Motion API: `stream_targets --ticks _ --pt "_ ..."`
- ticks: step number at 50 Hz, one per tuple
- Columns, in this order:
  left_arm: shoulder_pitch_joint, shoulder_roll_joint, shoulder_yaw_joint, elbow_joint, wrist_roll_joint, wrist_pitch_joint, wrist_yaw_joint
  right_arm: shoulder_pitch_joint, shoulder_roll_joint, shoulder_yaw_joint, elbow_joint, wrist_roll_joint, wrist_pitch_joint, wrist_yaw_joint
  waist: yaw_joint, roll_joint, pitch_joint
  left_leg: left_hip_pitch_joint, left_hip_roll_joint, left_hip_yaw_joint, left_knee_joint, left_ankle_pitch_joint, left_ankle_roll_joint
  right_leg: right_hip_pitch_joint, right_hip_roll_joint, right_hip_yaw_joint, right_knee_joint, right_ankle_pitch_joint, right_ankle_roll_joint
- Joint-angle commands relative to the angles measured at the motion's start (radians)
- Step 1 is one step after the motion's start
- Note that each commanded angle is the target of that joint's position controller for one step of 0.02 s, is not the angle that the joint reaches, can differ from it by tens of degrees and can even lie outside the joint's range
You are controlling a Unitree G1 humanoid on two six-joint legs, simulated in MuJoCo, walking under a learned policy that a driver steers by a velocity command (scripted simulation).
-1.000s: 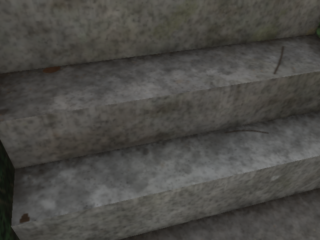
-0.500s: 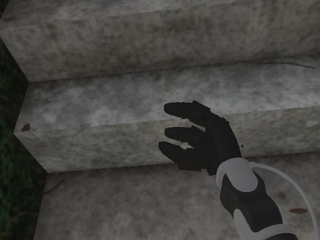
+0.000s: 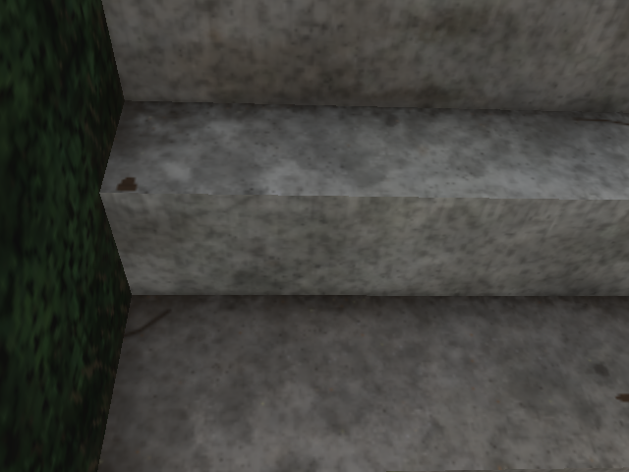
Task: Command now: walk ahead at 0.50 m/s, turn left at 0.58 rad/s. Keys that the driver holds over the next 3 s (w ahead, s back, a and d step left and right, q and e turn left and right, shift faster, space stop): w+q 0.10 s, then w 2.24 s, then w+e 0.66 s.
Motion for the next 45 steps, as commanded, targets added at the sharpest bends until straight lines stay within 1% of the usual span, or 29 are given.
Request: stream_targets --ticks 1,2,3,4,6,8,13,14,16,17,18,20,22,23,24,25,26,27,28,29,30,31,33,34,36,38,41,42,45 --pt "0.382 -0.087 -0.006 0.061 0.005 -0.057 -0.002 0.159 -0.12 -0.032 0.056 0.053 0.0 0.048 0.143 0.154 -0.139 0.242 0.248 -0.213 -0.223 0.921 0.185 -0.199 0.118 0.054 0.584 -0.034 0.043" --pt "0.294 -0.042 -0.009 0.006 -0.024 -0.03 -0.001 0.122 -0.172 -0.043 0.038 0.053 0.011 0.023 0.122 0.335 -0.179 0.247 0.313 -0.389 -0.332 0.428 0.206 -0.227 0.054 0.067 0.561 -0.032 0.063" --pt "0.136 -0.026 -0.013 -0.05 -0.019 -0.005 0.011 0.107 -0.194 -0.052 0.046 0.042 0.017 0.001 0.079 0.292 -0.141 0.246 0.308 -0.48 -0.385 0.054 0.194 -0.311 0.02 0.065 0.537 -0.001 0.066" --pt "-0.003 -0.022 -0.013 -0.104 0.003 0.016 0.02 0.13 -0.193 -0.055 0.042 0.031 0.017 -0.024 0.042 0.249 -0.066 0.256 0.301 -0.504 -0.417 -0.056 0.191 -0.384 0.019 0.075 0.491 0.043 0.06" --pt "-0.056 -0.048 -0.013 -0.136 0.038 0.047 0.017 0.161 -0.2 -0.057 0.035 0.008 0.011 -0.067 0.039 0.21 0.004 0.218 0.278 -0.452 -0.445 -0.069 0.198 -0.39 0.025 0.064 0.416 0.109 0.051" --pt "-0.026 -0.078 -0.024 -0.127 0.033 0.051 0.01 0.227 -0.184 -0.055 0.022 0.006 -0.004 -0.073 0.037 0.138 0.043 0.173 0.258 -0.356 -0.472 -0.006 0.204 -0.344 0.022 0.037 0.334 0.13 0.044" --pt "-0.043 -0.081 -0.049 -0.14 0.006 0.042 -0.002 0.236 -0.217 -0.069 -0.055 0.009 0.005 -0.082 0.042 0.129 0.042 0.107 0.202 -0.169 -0.557 0.058 0.162 -0.106 -0.024 -0.059 -0.167 0.188 0.051" --pt "-0.067 -0.083 -0.049 -0.138 0.002 0.047 0.001 0.267 -0.261 -0.083 -0.053 -0.001 0.012 -0.09 0.021 0.178 0.035 0.154 0.246 -0.209 -0.61 0.058 0.184 -0.129 -0.011 -0.096 -0.102 0.135 0.048" --pt "-0.028 -0.076 -0.054 -0.146 -0.001 0.054 -0.001 0.219 -0.288 -0.092 -0.073 0.012 0.019 -0.101 0.053 0.221 0.025 0.158 0.255 -0.162 -0.602 0.082 0.15 -0.064 -0.042 -0.047 -0.242 0.08 0.034" --pt "-0.031 -0.071 -0.057 -0.153 0.005 0.054 -0.004 0.192 -0.288 -0.094 -0.09 0.024 0.023 -0.102 0.057 0.219 0.019 0.136 0.249 -0.118 -0.611 0.129 0.132 0.019 -0.044 -0.055 -0.363 0.054 0.019" --pt "-0.029 -0.042 -0.035 -0.151 0.009 0.035 -0.005 0.185 -0.205 -0.064 -0.059 0.043 0.019 -0.102 0.053 0.36 -0.069 0.056 0.165 -0.017 -0.627 0.112 0.133 0.266 0.058 -0.24 -0.42 -0.008 0.033" --pt "0.058 -0.008 -0.006 -0.137 0.018 0.039 0.001 0.125 -0.221 -0.056 -0.081 0.043 0.02 -0.106 0.1 0.41 -0.07 0.071 0.146 0.0 -0.574 0.24 0.113 0.421 0.073 -0.21 -0.646 -0.06 0.012" --pt "0.127 -0.005 0.019 -0.096 0.036 0.045 0.0 0.051 -0.161 -0.031 -0.12 0.061 0.032 -0.119 0.14 0.302 0.016 0.134 0.133 0.0 -0.303 0.388 0.063 0.422 0.078 -0.184 -1.116 0.035 -0.039" --pt "0.101 -0.032 0.014 -0.073 0.019 0.034 -0.02 0.114 -0.085 -0.011 -0.14 0.057 0.039 -0.124 0.078 0.128 0.056 0.149 0.091 0.029 -0.084 0.369 0.053 0.437 0.084 -0.141 -1.388 0.135 -0.036" --pt "0.139 -0.046 0.002 -0.037 0.021 0.03 -0.033 0.115 0.017 0.022 -0.173 0.011 0.036 -0.109 0.055 -0.134 0.001 -0.186 0.04 0.035 0.27 0.016 0.016 0.682 0.029 -0.066 -1.219 0.529 0.002" --pt "0.282 0.082 0.018 -0.006 0.027 0.018 -0.043 0.263 0.123 0.038 -0.132 0.011 -0.003 -0.076 0.024 -0.392 -0.106 -0.432 -0.114 -0.065 0.731 -0.201 -0.015 0.783 -0.153 0.122 -0.984 1.27 -0.037" --pt "0.442 0.278 0.071 0.029 0.036 0.012 -0.058 0.407 0.06 0.024 -0.091 0.07 -0.041 -0.062 0.071 -0.446 -0.3 -0.556 -0.185 -0.171 1.203 -0.207 -0.036 0.875 -0.409 0.509 -1.173 0.929 -0.264" --pt "0.413 0.238 0.074 0.043 0.035 0.006 -0.064 0.215 0.043 0.026 -0.136 0.089 -0.053 -0.059 0.124 -0.286 -0.119 -0.786 -0.132 -0.205 1.346 -0.166 -0.04 0.766 -0.409 0.564 -1.332 -0.014 -0.337" --pt "0.238 0.14 0.049 0.039 0.008 0.018 -0.05 -0.055 0.048 0.043 -0.234 0.083 -0.051 -0.06 0.124 -0.246 0.15 -0.974 -0.099 -0.154 1.457 -0.089 -0.021 0.611 -0.313 0.454 -1.33 -0.327 -0.252" --pt "0.182 0.059 0.019 0.028 0.014 0.025 -0.035 -0.137 0.075 0.067 -0.278 0.057 -0.051 -0.066 0.124 -0.206 0.206 -1.012 -0.114 -0.138 1.518 0.007 -0.008 0.566 -0.239 0.363 -1.309 -0.243 -0.213" --pt "0.23 -0.008 0.0 0.06 0.037 0.022 -0.027 -0.149 0.071 0.071 -0.298 0.032 -0.058 -0.064 0.125 -0.172 0.185 -1.024 -0.129 -0.134 1.601 0.061 0.014 0.581 -0.218 0.329 -1.302 -0.141 -0.208" --pt "0.289 -0.055 -0.011 0.096 0.046 0.016 -0.019 -0.096 0.076 0.074 -0.298 0.03 -0.063 -0.051 0.104 -0.145 0.147 -1.034 -0.139 -0.146 1.673 0.11 0.044 0.602 -0.216 0.304 -1.294 -0.096 -0.199" --pt "0.353 -0.071 -0.018 0.139 0.04 0.001 -0.013 0.019 0.105 0.086 -0.264 0.059 -0.062 -0.031 0.064 -0.106 0.106 -1.054 -0.16 -0.191 1.709 0.148 0.087 0.601 -0.216 0.215 -1.279 -0.052 -0.178" --pt "0.31 -0.068 -0.023 0.129 0.037 -0.012 -0.011 0.009 0.134 0.1 -0.27 0.065 -0.058 -0.018 0.032 -0.093 0.121 -1.075 -0.166 -0.191 1.694 0.166 0.092 0.532 -0.212 0.162 -1.276 -0.005 -0.155" --pt "0.215 -0.039 -0.028 0.098 0.044 -0.018 -0.006 -0.05 0.115 0.109 -0.297 0.039 -0.05 -0.01 -0.002 -0.022 0.131 -0.961 -0.181 -0.107 1.538 0.305 0.067 0.322 -0.158 0.041 -1.318 0.009 -0.133" --pt "0.287 -0.011 -0.034 0.14 0.049 -0.028 0.002 -0.15 0.129 0.119 -0.312 0.018 -0.037 -0.022 0.047 -0.037 0.103 -0.967 -0.193 -0.022 1.538 0.363 0.037 0.322 -0.153 0.041 -1.359 0.083 -0.16" --pt "0.458 0.023 -0.02 0.205 0.014 -0.03 0.028 -0.269 0.165 0.145 -0.36 0.019 -0.037 -0.029 0.118 -0.056 0.076 -1.106 -0.142 0.036 1.353 0.314 0.014 0.565 -0.171 0.092 -1.409 0.054 -0.173" --pt "0.541 0.013 -0.018 0.232 0.003 -0.023 0.043 -0.33 0.182 0.151 -0.386 0.031 -0.044 -0.031 0.151 -0.072 0.082 -1.159 -0.124 0.022 1.312 0.242 0.012 0.66 -0.202 0.137 -1.44 0.087 -0.168" --pt "0.561 0.026 -0.01 0.242 0.019 -0.004 0.048 -0.246 0.199 0.155 -0.343 0.064 -0.043 -0.022 0.133 -0.131 0.086 -1.375 -0.102 -0.046 1.578 0.099 0.013 0.942 -0.266 0.175 -1.402 0.112 -0.213"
